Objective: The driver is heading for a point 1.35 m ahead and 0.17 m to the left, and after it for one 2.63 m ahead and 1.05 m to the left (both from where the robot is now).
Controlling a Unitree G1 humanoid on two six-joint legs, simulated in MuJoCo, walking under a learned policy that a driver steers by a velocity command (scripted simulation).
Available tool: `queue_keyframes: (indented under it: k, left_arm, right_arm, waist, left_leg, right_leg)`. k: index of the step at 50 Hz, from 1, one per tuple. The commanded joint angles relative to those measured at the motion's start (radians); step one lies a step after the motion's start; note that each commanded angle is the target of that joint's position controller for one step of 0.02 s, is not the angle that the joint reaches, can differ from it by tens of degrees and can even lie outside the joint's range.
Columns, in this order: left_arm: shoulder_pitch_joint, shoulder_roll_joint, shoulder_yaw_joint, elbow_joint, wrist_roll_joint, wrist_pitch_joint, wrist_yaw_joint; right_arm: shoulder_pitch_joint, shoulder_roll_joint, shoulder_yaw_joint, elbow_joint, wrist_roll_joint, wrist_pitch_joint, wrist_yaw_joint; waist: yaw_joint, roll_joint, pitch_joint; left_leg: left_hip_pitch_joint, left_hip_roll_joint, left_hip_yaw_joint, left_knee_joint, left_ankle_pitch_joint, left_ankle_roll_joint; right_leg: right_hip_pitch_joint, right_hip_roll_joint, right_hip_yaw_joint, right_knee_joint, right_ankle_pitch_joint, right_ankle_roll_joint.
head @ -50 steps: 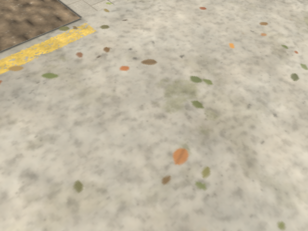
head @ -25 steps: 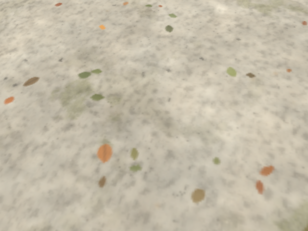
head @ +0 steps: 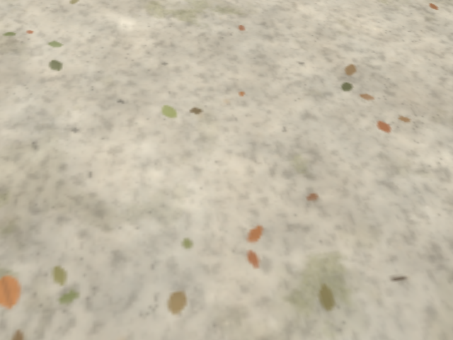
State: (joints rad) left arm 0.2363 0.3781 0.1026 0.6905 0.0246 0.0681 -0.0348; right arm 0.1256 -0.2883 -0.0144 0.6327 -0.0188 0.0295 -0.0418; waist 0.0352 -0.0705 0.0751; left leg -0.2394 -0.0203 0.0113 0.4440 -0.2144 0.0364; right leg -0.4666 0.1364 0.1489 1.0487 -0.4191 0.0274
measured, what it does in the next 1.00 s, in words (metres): walks ahead: right foot, then left foot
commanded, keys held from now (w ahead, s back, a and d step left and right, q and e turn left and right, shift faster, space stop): e+shift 0.14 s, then shift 0.12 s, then w+shift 0.06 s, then w+q+shift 0.68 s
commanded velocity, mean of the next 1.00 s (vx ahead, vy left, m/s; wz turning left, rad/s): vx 0.51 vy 0.00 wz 0.08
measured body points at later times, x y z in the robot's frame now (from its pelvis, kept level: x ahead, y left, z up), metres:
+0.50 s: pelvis +0.05 -0.06 +0.00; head +0.05 -0.08 +0.45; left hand +0.22 +0.17 -0.09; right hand +0.05 -0.34 -0.13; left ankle +0.11 +0.08 -0.66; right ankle -0.02 -0.12 -0.74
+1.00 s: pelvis +0.39 -0.04 -0.03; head +0.41 -0.05 +0.42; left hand +0.46 +0.22 -0.14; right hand +0.51 -0.32 -0.15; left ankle +0.41 -0.02 -0.74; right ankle +0.27 -0.21 -0.61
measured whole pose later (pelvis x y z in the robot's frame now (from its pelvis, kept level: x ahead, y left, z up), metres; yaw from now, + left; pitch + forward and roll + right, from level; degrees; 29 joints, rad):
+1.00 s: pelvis +0.39 -0.04 -0.03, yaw +10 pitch +0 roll +1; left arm 0.25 0.24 -0.01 0.77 0.05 -0.10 0.00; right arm 0.30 -0.33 -0.07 0.79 -0.02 0.00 0.02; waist 0.00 0.01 0.04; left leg -0.35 -0.19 0.07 0.63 -0.30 0.19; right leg -0.38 -0.05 0.06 1.42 -0.30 0.00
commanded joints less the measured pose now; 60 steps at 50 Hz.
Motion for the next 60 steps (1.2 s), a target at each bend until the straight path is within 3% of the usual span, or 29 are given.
queue_keyframes:
  k: [1,8,13,14,15,16,17,18,19,20,21,23,26,30,35,37,40,42,43,44,45,46,48,49,51,53,55,57,60]
  left_arm:
    - [0.052,0.091,0.023,-0.036,-0.014,0.004,-0.021]
    - [-0.1,0.02,-0.011,-0.099,-0.016,0.014,-0.039]
    - [-0.086,0.002,-0.023,-0.102,-0.021,0.008,-0.022]
    - [-0.068,0.002,-0.025,-0.096,-0.012,0.004,-0.02]
    - [-0.016,0.006,-0.025,-0.076,0.004,-0.004,-0.019]
    - [0.107,0.046,-0.012,-0.019,0.012,-0.015,-0.015]
    - [0.21,0.15,0.004,-0.02,0.014,-0.031,-0.006]
    - [0.185,0.178,0.008,-0.04,0.006,-0.042,0.011]
    - [0.136,0.123,-0.011,-0.022,0.007,-0.045,0.021]
    - [0.086,0.079,-0.029,-0.017,0.009,-0.058,0.026]
    - [0.051,0.066,-0.035,-0.017,0.005,-0.076,0.032]
    - [0.042,0.043,-0.046,-0.01,0.006,-0.114,0.043]
    - [0.073,0.027,-0.047,0.019,0.005,-0.14,0.037]
    - [0.122,0.017,-0.049,0.055,0.011,-0.16,0.038]
    - [0.185,-0.004,-0.057,0.121,0.011,-0.18,0.046]
    - [0.217,-0.009,-0.062,0.153,0.013,-0.18,0.051]
    - [0.204,0.036,-0.06,0.164,0.019,-0.173,0.071]
    - [0.156,0.11,-0.039,0.151,0.034,-0.144,0.091]
    - [0.117,0.142,-0.028,0.128,0.035,-0.134,0.084]
    - [0.097,0.108,-0.033,0.121,0.026,-0.14,0.063]
    - [0.085,-0.064,-0.078,0.025,0.014,-0.171,0.032]
    - [-0.043,0.011,-0.074,-0.044,0.012,-0.199,0.03]
    - [-0.053,0.02,-0.083,-0.055,0.011,-0.223,0.03]
    - [-0.044,0.012,-0.087,-0.048,0.028,-0.21,0.032]
    - [0.01,-0.005,-0.096,-0.038,0.059,-0.158,0.025]
    - [-0.081,-0.018,-0.105,-0.089,0.06,-0.13,0.017]
    - [-0.207,-0.032,-0.116,-0.145,0.042,-0.13,0.005]
    - [-0.273,-0.053,-0.127,-0.167,0.022,-0.135,-0.003]
    - [-0.307,-0.026,-0.12,-0.183,0.007,-0.143,0.005]
  right_arm:
    - [-0.028,-0.119,-0.033,-0.069,-0.006,-0.011,-0.006]
    - [0.102,-0.152,-0.064,-0.019,-0.012,-0.024,0.012]
    - [0.1,-0.184,-0.078,0.007,-0.002,-0.027,0.039]
    - [0.111,-0.191,-0.081,0.011,0.002,-0.023,0.043]
    - [0.106,-0.189,-0.08,0.012,0.008,-0.015,0.045]
    - [0.119,-0.132,-0.064,0.013,-0.004,-0.009,0.049]
    - [0.082,0.01,-0.016,-0.048,-0.015,-0.005,0.071]
    - [-0.009,-0.084,-0.038,-0.069,-0.03,0.001,0.069]
    - [-0.075,-0.139,-0.059,-0.081,-0.004,-0.001,0.078]
    - [-0.007,-0.138,-0.062,-0.042,0.016,-0.015,0.095]
    - [0.073,-0.145,-0.068,0.007,0.012,-0.027,0.106]
    - [0.146,-0.139,-0.078,0.072,0.002,-0.028,0.111]
    - [0.121,-0.103,-0.077,0.084,0.011,-0.022,0.113]
    - [0.048,-0.086,-0.075,0.077,0.003,-0.02,0.118]
    - [-0.071,-0.057,-0.052,0.037,-0.007,-0.028,0.138]
    - [-0.13,-0.039,-0.035,0.004,-0.008,-0.03,0.145]
    - [-0.1,-0.04,-0.021,-0.014,0.004,-0.026,0.133]
    - [0.151,-0.097,-0.043,0.044,0.007,-0.025,0.122]
    - [0.358,-0.158,-0.073,0.104,0.007,-0.035,0.109]
    - [0.463,-0.219,-0.106,0.145,0.003,-0.041,0.087]
    - [0.343,-0.318,-0.128,0.129,-0.008,-0.022,0.071]
    - [0.351,-0.326,-0.139,0.104,0.009,-0.021,0.071]
    - [0.334,-0.226,-0.118,0.138,0.006,-0.036,0.052]
    - [0.282,-0.199,-0.107,0.133,0.003,-0.049,0.045]
    - [0.218,-0.156,-0.083,0.116,0.008,-0.074,0.04]
    - [0.215,-0.165,-0.081,0.111,0.021,-0.099,0.049]
    - [0.231,-0.175,-0.086,0.111,0.02,-0.109,0.049]
    - [0.262,-0.189,-0.095,0.119,0.025,-0.108,0.052]
    - [0.294,-0.217,-0.107,0.13,0.031,-0.11,0.051]
  waist:
    - [-0.007,0.218,-0.076]
    - [-0.079,0.235,-0.096]
    - [-0.062,0.282,-0.13]
    - [-0.054,0.27,-0.154]
    - [-0.02,0.234,-0.165]
    - [0.027,0.079,-0.188]
    - [0.086,-0.3,-0.198]
    - [0.131,-0.202,-0.081]
    - [0.103,-0.134,0.03]
    - [0.046,-0.119,0.05]
    - [0.007,-0.099,0.025]
    - [-0.013,-0.064,0.002]
    - [-0.016,-0.023,0.04]
    - [0.002,-0.001,0.072]
    - [0.024,0.031,0.128]
    - [0.031,0.031,0.137]
    - [-0.031,-0.017,0.033]
    - [-0.175,-0.073,-0.119]
    - [-0.269,-0.062,-0.221]
    - [-0.303,0.049,-0.255]
    - [-0.148,0.339,-0.235]
    - [-0.212,0.179,-0.308]
    - [-0.116,-0.005,-0.103]
    - [-0.064,-0.036,-0.051]
    - [0.007,-0.017,0.001]
    - [0.005,0.007,0.052]
    - [-0.029,0.04,0.081]
    - [-0.075,0.087,0.051]
    - [-0.113,0.13,-0.017]
  left_leg:
    - [0.115,0.237,-0.1,-0.149,0.286,0.133]
    - [0.228,0.319,0.013,-0.101,0.446,0.159]
    - [0.155,0.318,0.064,-0.001,0.519,0.13]
    - [0.129,0.32,0.068,0.003,0.313,0.112]
    - [0.026,0.31,0.081,0.033,0.016,0.085]
    - [-0.177,0.256,0.128,0.173,-0.302,0.049]
    - [-0.49,0.119,0.221,0.537,-0.549,-0.021]
    - [-0.626,0.078,0.07,0.625,-0.409,-0.017]
    - [-0.642,0.122,0.001,0.638,-0.258,-0.006]
    - [-0.601,0.121,-0.026,0.613,-0.143,-0.002]
    - [-0.548,0.115,-0.048,0.604,-0.075,-0.006]
    - [-0.514,0.07,-0.087,0.675,0.01,-0.013]
    - [-0.603,0.064,-0.096,0.703,0.094,-0.018]
    - [-0.695,0.07,-0.073,0.679,0.164,-0.033]
    - [-0.747,0.092,0.03,0.559,0.187,0.022]
    - [-0.728,0.089,0.101,0.482,0.15,0.059]
    - [-0.436,-0.022,0.239,0.353,0.079,0.135]
    - [-0.157,-0.088,0.223,0.349,-0.064,0.186]
    - [0.101,-0.113,0.156,0.307,-0.147,0.224]
    - [0.349,-0.055,0.0,0.174,-0.19,0.265]
    - [0.579,0.21,-0.59,0.016,-0.379,0.414]
    - [0.63,0.267,-0.859,-0.142,-0.409,0.468]
    - [0.364,0.253,-0.711,-0.225,-0.272,0.369]
    - [0.222,0.197,-0.601,-0.229,-0.196,0.335]
    - [0.033,0.105,-0.459,-0.25,-0.132,0.319]
    - [-0.118,0.044,-0.375,-0.297,-0.054,0.311]
    - [-0.185,0.002,-0.343,-0.313,0.072,0.284]
    - [-0.15,-0.019,-0.323,-0.287,0.254,0.238]
    - [0.021,0.023,-0.361,-0.232,0.5,0.194]
  right_leg:
    - [-0.1,-0.072,-0.079,0.166,0.041,0.034]
    - [-0.086,-0.151,-0.158,-0.083,0.009,0.039]
    - [0.134,-0.099,-0.221,-0.358,-0.01,-0.02]
    - [0.195,-0.084,-0.237,-0.449,0.01,-0.041]
    - [0.334,-0.069,-0.25,-0.572,0.046,-0.068]
    - [0.558,-0.105,-0.15,-0.646,-0.041,-0.102]
    - [0.706,-0.451,0.348,-0.833,-0.472,-0.192]
    - [0.531,-0.548,0.537,-0.967,-0.577,-0.288]
    - [0.467,-0.5,0.423,-0.961,-0.517,-0.272]
    - [0.436,-0.448,0.315,-0.959,-0.382,-0.232]
    - [0.449,-0.398,0.207,-0.966,-0.257,-0.189]
    - [0.453,-0.358,0.046,-0.97,-0.094,-0.143]
    - [0.466,-0.354,-0.067,-0.984,-0.004,-0.114]
    - [0.483,-0.369,-0.154,-1.008,0.066,-0.116]
    - [0.565,-0.362,-0.285,-1.022,0.259,-0.094]
    - [0.619,-0.357,-0.343,-0.989,0.498,-0.077]
    - [0.635,-0.36,-0.433,-0.792,1.399,-0.042]
    - [0.619,-0.409,-0.42,-0.439,1.686,-0.052]
    - [0.494,-0.413,-0.392,-0.159,1.592,-0.077]
    - [0.264,-0.307,-0.394,0.203,0.988,-0.079]
    - [-0.266,-0.079,-0.298,0.588,-0.018,-0.016]
    - [-0.43,-0.082,-0.063,0.653,0.048,-0.033]
    - [-0.398,-0.197,-0.044,0.451,0.14,-0.044]
    - [-0.329,-0.228,-0.051,0.375,0.121,-0.03]
    - [-0.251,-0.262,-0.064,0.281,0.089,0.005]
    - [-0.216,-0.273,-0.124,0.119,0.124,0.031]
    - [-0.164,-0.257,-0.161,-0.088,0.287,0.046]
    - [-0.074,-0.215,-0.177,-0.291,0.452,0.035]
    - [0.011,-0.165,-0.166,-0.446,0.536,0.004]
Next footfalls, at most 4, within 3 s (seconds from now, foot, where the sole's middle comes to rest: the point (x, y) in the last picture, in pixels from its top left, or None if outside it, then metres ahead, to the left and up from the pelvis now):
0.32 right None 0.02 -0.13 -0.78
0.88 left None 0.45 -0.02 -0.78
1.30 right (246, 199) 0.93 -0.07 -0.78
1.72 left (131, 148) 1.12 0.37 -0.78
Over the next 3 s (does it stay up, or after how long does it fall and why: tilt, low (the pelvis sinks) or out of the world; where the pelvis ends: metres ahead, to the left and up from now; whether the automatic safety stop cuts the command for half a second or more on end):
stays up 1.45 0.51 0.00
